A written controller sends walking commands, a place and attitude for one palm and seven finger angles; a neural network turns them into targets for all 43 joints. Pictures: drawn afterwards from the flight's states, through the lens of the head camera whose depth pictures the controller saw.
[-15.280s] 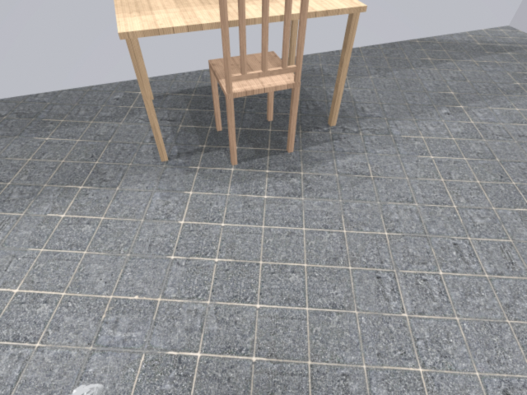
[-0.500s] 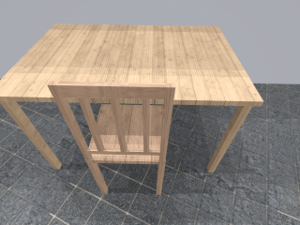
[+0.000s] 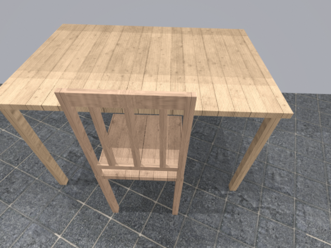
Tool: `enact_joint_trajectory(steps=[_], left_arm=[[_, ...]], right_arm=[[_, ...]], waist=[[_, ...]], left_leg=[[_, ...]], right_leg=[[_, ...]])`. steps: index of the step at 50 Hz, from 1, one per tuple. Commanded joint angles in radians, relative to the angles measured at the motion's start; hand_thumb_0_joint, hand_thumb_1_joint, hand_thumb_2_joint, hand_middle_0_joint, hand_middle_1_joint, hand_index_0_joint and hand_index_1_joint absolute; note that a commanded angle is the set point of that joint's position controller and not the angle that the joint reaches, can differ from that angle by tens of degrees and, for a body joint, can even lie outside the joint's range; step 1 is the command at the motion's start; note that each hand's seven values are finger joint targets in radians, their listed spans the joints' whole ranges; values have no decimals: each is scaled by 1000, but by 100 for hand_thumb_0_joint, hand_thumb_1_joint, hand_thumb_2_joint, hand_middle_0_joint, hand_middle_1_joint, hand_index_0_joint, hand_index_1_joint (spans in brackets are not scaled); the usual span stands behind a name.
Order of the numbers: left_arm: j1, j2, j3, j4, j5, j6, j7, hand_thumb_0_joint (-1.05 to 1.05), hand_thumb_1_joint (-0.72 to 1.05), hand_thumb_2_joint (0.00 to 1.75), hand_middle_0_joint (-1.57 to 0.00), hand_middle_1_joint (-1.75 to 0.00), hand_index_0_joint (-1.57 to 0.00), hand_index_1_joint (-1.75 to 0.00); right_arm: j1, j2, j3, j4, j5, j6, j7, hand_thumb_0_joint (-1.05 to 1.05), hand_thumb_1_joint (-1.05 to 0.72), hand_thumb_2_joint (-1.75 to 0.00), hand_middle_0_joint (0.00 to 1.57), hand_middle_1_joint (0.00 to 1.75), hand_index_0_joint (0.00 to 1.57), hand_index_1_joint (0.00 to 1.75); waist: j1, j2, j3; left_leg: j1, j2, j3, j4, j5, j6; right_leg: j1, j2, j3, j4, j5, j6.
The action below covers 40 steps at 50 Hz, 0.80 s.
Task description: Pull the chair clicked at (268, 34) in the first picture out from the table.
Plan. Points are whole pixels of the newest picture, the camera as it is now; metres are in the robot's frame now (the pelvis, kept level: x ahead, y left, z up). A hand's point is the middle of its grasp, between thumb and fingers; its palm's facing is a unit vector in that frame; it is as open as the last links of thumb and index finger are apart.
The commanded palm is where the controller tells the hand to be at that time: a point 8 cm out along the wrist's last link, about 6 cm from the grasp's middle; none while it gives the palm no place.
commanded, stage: look again from close up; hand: left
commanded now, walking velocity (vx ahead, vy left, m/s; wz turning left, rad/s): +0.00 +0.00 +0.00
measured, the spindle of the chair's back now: (133, 140) +0.47 +0.14 -0.07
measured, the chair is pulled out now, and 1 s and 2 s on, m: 0.00 0.00 0.00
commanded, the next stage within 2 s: raise the hand toward the chair's back in 0.24 s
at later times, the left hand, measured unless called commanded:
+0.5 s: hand out of the picture +0.10 +0.20 -0.10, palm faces +0.24 -0.95 -0.22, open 7.4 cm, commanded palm +0.11 +0.21 -0.07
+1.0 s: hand (101, 245) +0.15 +0.16 -0.05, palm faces +0.07 -1.00 -0.07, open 11.3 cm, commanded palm +0.13 +0.22 -0.06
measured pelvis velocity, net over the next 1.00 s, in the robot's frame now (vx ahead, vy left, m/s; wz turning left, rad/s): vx -0.04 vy -0.02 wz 0.08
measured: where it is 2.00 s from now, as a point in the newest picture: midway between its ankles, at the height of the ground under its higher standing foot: outside the picture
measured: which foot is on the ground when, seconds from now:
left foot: down 0.00-1.00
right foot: down 0.00-1.00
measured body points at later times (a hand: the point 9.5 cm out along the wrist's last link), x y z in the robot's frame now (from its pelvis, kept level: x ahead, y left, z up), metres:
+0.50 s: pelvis -0.01 +0.01 -0.01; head -0.01 +0.00 +0.44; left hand +0.09 +0.25 -0.08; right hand +0.04 -0.23 -0.15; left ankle -0.03 +0.10 -0.74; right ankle +0.01 -0.11 -0.74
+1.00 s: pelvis -0.04 -0.02 -0.11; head +0.03 -0.01 +0.33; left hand +0.14 +0.22 -0.05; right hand +0.21 -0.20 -0.18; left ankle -0.03 +0.10 -0.74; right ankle +0.01 -0.11 -0.74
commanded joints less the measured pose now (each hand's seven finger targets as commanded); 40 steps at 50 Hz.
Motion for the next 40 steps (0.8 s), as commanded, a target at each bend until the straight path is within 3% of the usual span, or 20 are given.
enact_joint_trajectory(steps=[1,5,16,17,18,19,20,21,22,23,25,26,28,29,30,31,33,35,37,40], left_arm=[[97,87,19,-9,-2,-8,2,0,90,90,-20,-30,-20,-30],[101,84,19,-6,-2,-10,4,0,90,90,-20,-30,-20,-30],[98,81,18,-7,-2,-4,3,0,90,90,-20,-30,-20,-30],[106,128,10,18,10,-26,34,0,90,90,-20,-30,-20,-30],[-644,273,6,-1516,-195,-222,8,0,88,89,-20,-30,-20,-30],[-334,220,43,-1270,-128,-158,69,0,85,88,-20,-29,-20,-29],[17,-12,-71,-959,-146,-42,81,0,83,87,-19,-29,-19,-29],[4,-75,-128,-1036,-169,-15,78,0,81,86,-19,-29,-19,-29],[-91,-64,-160,-1191,-191,-68,72,0,78,85,-19,-28,-19,-28],[-97,-30,-157,-1241,-189,-117,67,0,76,84,-19,-28,-19,-28],[-87,-40,-143,-1180,-170,-198,44,0,71,82,-18,-27,-18,-27],[-56,-53,-123,-1061,-164,-242,13,0,69,81,-18,-27,-18,-27],[117,-37,-35,-981,-187,-388,-76,0,64,79,-17,-26,-17,-26],[220,-16,10,-982,-202,-462,-133,0,62,78,-17,-26,-17,-26],[275,18,56,-994,-209,-536,-187,0,60,77,-17,-25,-17,-25],[332,107,153,-945,-188,-598,-232,0,57,76,-17,-25,-17,-25],[335,124,149,-1040,-159,-595,-258,0,53,74,-16,-24,-16,-24],[246,126,119,-1196,-160,-527,-250,0,48,72,-16,-23,-16,-23],[164,146,132,-1333,-186,-487,-214,0,43,70,-15,-23,-15,-23],[44,148,138,-1492,-202,-536,-173,0,36,67,-15,-22,-15,-22]], right_arm=[[92,-74,-7,-13,4,-13,-6,0,-90,-90,20,30,20,30],[92,-77,-7,-12,3,-15,-8,0,-90,-90,20,30,20,30],[89,-74,-6,-13,5,-15,-9,0,-90,-90,20,30,20,30],[-54,-131,-7,-106,2,-22,8,0,-90,-90,20,30,20,30],[-37,-348,-43,-486,27,-159,-30,0,-90,-90,20,30,20,30],[-150,-245,-16,-423,38,-248,-56,0,-90,-90,20,30,20,30],[-116,-191,-24,-384,56,-272,-45,0,-90,-90,20,30,20,30],[-81,-218,-29,-412,66,-289,-42,0,-90,-90,20,30,20,30],[-116,-259,-28,-464,65,-318,-47,0,-90,-90,20,30,20,30],[-127,-277,-31,-496,55,-343,-53,0,-90,-90,20,30,20,30],[-137,-284,-45,-549,26,-359,-47,0,-90,-90,20,30,20,30],[-143,-278,-55,-565,18,-359,-30,0,-90,-90,20,30,20,30],[-169,-269,-81,-630,1,-354,4,0,-90,-90,20,30,20,30],[-189,-267,-91,-666,-5,-343,26,0,-90,-90,20,30,20,30],[-205,-264,-101,-693,-10,-325,49,0,-90,-90,20,30,20,30],[-209,-262,-117,-705,-9,-300,73,0,-90,-90,20,30,20,30],[-263,-260,-117,-789,-3,-247,88,0,-90,-90,20,30,20,30],[-280,-252,-106,-861,8,-199,83,0,-90,-90,20,30,20,30],[-275,-240,-99,-893,13,-167,64,0,-90,-90,20,30,20,30],[-206,-227,-93,-875,6,-165,38,0,-90,-90,20,30,20,30]], waist=[[1,-15,100],[-1,-7,81],[3,1,109],[34,-22,163],[-120,147,-334],[-32,247,-327],[-41,134,-134],[-49,59,-80],[-68,4,-12],[-81,-47,-29],[-100,-182,21],[-81,-185,45],[4,-250,-51],[41,-205,-115],[56,-179,-164],[86,-101,-207],[106,-17,-247],[95,49,-287],[66,45,-324],[6,79,-368]], left_leg=[[-53,107,-92,-76,139,8],[-38,111,-94,-69,179,6],[-54,110,-101,-82,165,12],[-167,122,-52,106,233,-19],[70,30,-48,-3,275,0],[63,57,-33,9,334,-2],[-71,60,-58,11,219,-22],[-151,50,-73,33,119,-22],[-187,48,-96,56,14,-9],[-213,39,-111,91,-62,-4],[-333,23,-126,180,-138,-6],[-404,7,-114,235,-158,-16],[-510,3,-86,344,-128,-35],[-542,-7,-68,398,-68,-44],[-576,-14,-59,451,-1,-52],[-612,-21,-48,503,61,-60],[-669,-27,-15,540,101,-49],[-674,-30,-8,553,82,-41],[-712,-33,-9,591,-3,-19],[-662,-1,-53,638,32,-11]], right_leg=[[-28,-102,95,-79,98,-21],[-17,-109,93,-64,148,-23],[-21,-101,84,-70,118,-18],[-37,-151,98,-19,437,-10],[57,-54,27,61,243,-12],[18,-13,-13,115,64,-37],[-80,-25,-72,116,5,-20],[-114,-27,-91,108,-13,-9],[-161,-27,-91,115,-61,-5],[-210,-19,-90,131,-118,-1],[-353,-10,-105,189,-213,2],[-415,-15,-102,220,-257,-2],[-465,-15,-106,331,-294,-14],[-448,-11,-102,389,-228,-25],[-434,-9,-100,456,-120,-34],[-414,-13,-82,524,-15,-45],[-419,-17,-64,597,64,-49],[-432,-16,-48,613,57,-48],[-423,-18,14,572,0,-37],[-511,-3,-10,595,5,-26]])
